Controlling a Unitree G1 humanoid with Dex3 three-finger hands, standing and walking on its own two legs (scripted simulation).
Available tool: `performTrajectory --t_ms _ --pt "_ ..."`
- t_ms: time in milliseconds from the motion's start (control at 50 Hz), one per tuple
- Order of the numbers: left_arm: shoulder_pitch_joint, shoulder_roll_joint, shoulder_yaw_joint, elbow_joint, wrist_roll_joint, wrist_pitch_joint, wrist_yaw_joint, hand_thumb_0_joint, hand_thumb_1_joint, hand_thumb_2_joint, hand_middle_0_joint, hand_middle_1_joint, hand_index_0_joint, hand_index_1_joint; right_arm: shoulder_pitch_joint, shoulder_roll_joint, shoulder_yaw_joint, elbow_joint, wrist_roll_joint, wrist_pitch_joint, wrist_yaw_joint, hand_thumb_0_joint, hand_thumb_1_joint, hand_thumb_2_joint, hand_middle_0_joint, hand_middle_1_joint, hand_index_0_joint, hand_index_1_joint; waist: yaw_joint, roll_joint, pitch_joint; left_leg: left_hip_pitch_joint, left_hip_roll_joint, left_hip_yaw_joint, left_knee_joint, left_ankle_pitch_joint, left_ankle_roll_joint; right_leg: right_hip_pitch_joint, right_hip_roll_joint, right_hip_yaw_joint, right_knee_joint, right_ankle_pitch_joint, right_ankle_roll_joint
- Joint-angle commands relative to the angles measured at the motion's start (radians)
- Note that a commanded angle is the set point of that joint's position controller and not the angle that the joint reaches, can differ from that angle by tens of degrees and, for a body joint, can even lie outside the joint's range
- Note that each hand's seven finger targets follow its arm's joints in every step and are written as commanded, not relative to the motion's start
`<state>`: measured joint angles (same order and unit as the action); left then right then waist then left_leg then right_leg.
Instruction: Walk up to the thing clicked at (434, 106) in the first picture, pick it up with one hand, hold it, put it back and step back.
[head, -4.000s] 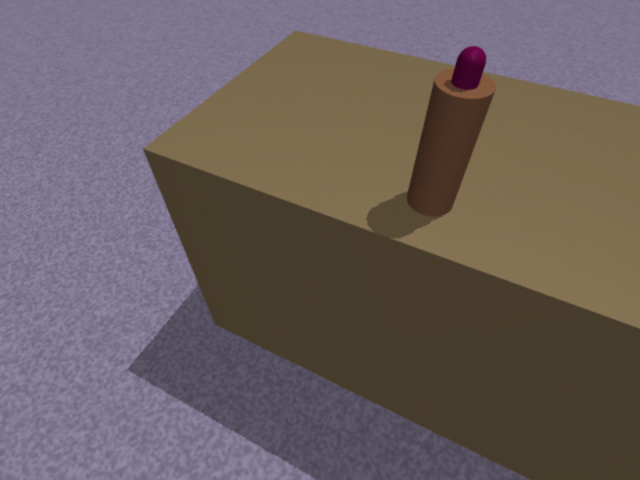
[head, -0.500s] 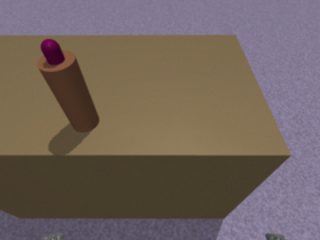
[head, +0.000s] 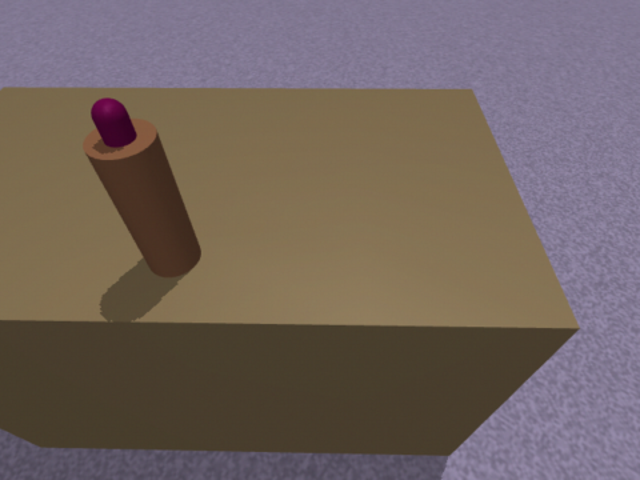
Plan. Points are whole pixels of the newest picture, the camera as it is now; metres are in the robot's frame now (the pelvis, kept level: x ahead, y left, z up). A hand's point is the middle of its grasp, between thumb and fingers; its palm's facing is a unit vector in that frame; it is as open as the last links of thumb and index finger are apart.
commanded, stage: stand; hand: left
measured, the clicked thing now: (146, 193) +0.46 +0.24 +0.11
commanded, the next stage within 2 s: rise first in 1.96 s
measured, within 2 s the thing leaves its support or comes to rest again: neither
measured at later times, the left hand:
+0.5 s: hand out of the picture +0.09 +0.25 -0.15, palm faces -0.03 -0.94 -0.35, open 7.4 cm
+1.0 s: hand out of the picture +0.08 +0.25 -0.15, palm faces -0.02 -0.94 -0.35, open 7.4 cm
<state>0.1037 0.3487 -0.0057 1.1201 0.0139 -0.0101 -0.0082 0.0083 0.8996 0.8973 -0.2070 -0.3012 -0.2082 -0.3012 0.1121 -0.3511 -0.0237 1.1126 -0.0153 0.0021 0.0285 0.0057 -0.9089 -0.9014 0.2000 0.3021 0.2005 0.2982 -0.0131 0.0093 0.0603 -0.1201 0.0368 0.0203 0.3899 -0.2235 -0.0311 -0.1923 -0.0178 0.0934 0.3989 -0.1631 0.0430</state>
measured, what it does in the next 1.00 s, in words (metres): stands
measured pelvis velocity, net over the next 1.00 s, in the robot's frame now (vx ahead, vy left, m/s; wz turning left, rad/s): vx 0.01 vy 0.00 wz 0.02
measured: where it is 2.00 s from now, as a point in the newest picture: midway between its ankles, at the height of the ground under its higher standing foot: outside the picture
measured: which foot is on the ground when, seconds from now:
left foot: down 0.00-1.00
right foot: down 0.00-1.00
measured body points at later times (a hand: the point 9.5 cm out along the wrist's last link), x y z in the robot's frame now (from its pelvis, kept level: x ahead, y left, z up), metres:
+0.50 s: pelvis +0.01 +0.00 +0.00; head +0.02 -0.01 +0.45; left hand +0.09 +0.30 -0.13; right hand +0.09 -0.31 -0.13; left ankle -0.01 +0.14 -0.74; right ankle +0.04 -0.15 -0.74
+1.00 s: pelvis +0.01 +0.00 +0.00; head +0.02 -0.01 +0.45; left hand +0.08 +0.30 -0.13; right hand +0.09 -0.30 -0.13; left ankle -0.01 +0.14 -0.74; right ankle +0.04 -0.15 -0.74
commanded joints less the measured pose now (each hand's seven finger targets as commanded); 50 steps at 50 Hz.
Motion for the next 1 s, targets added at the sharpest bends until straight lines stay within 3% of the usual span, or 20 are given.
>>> performTrajectory --t_ms 0,220,320,400,620,740,900,980 --pt "-0.040 0.225 0.046 -0.054 -0.004 -0.031 0.014 0.000 0.900 0.900 -0.200 -0.300 -0.200 -0.300 -0.046 -0.219 -0.046 -0.053 0.007 -0.026 -0.020 0.000 -0.900 -0.900 0.200 0.300 0.200 0.300 0.001 -0.020 -0.087 0.018 0.090 -0.081 -0.092 0.036 0.051 0.019 -0.086 0.064 -0.080 0.127 -0.056" --pt "-0.037 0.229 0.048 -0.051 -0.004 -0.029 0.014 0.000 0.900 0.900 -0.200 -0.300 -0.200 -0.300 -0.043 -0.212 -0.039 -0.052 0.007 -0.024 -0.023 0.000 -0.900 -0.900 0.200 0.300 0.200 0.300 0.000 -0.020 -0.067 0.013 0.090 -0.077 -0.103 0.015 0.044 0.017 -0.087 0.063 -0.101 0.082 -0.058" --pt "-0.030 0.224 0.047 -0.051 -0.002 -0.032 0.016 0.000 0.900 0.900 -0.200 -0.300 -0.200 -0.300 -0.048 -0.223 -0.040 -0.054 0.009 -0.026 -0.025 0.000 -0.900 -0.900 0.200 0.300 0.200 0.300 0.002 -0.018 -0.106 0.039 0.097 -0.078 -0.083 0.106 0.045 0.052 -0.093 0.049 -0.081 0.188 -0.054" --pt "-0.038 0.222 0.048 -0.055 -0.005 -0.026 0.015 0.000 0.900 0.900 -0.200 -0.300 -0.200 -0.300 -0.037 -0.221 -0.033 -0.051 0.006 -0.028 -0.028 0.000 -0.900 -0.900 0.200 0.300 0.200 0.300 0.002 0.002 -0.100 0.006 0.100 -0.078 -0.102 0.129 0.041 0.083 -0.092 0.041 -0.073 0.210 -0.055" --pt "-0.035 0.222 0.047 -0.052 -0.004 -0.019 0.013 0.000 0.900 0.900 -0.200 -0.300 -0.200 -0.300 -0.037 -0.222 -0.031 -0.049 0.007 -0.027 -0.028 0.000 -0.900 -0.900 0.200 0.300 0.200 0.300 0.009 -0.011 -0.064 -0.017 0.097 -0.086 -0.128 0.039 0.044 0.064 -0.085 0.035 -0.086 0.097 -0.056" --pt "-0.026 0.222 0.046 -0.056 -0.004 -0.023 0.013 0.000 0.899 0.900 -0.200 -0.300 -0.200 -0.300 -0.037 -0.225 -0.032 -0.049 0.008 -0.031 -0.029 0.000 -0.900 -0.900 0.200 0.300 0.200 0.300 0.009 -0.010 -0.091 0.018 0.100 -0.085 -0.113 0.123 0.045 0.066 -0.091 0.035 -0.078 0.178 -0.056" --pt "-0.032 0.230 0.044 -0.055 -0.006 -0.022 0.015 0.000 0.899 0.900 -0.200 -0.300 -0.200 -0.300 -0.027 -0.214 -0.030 -0.046 0.010 -0.024 -0.027 0.000 -0.900 -0.900 0.200 0.300 0.200 0.300 0.002 -0.025 -0.071 0.008 0.089 -0.079 -0.110 0.064 0.043 0.047 -0.089 0.037 -0.097 0.107 -0.055" --pt "-0.019 0.221 0.042 -0.055 -0.004 -0.023 0.016 0.000 0.899 0.900 -0.200 -0.300 -0.200 -0.300 -0.037 -0.225 -0.031 -0.048 0.010 -0.024 -0.028 0.000 -0.900 -0.900 0.200 0.300 0.200 0.300 0.006 -0.008 -0.097 0.032 0.096 -0.077 -0.095 0.128 0.046 0.063 -0.094 0.033 -0.079 0.196 -0.056"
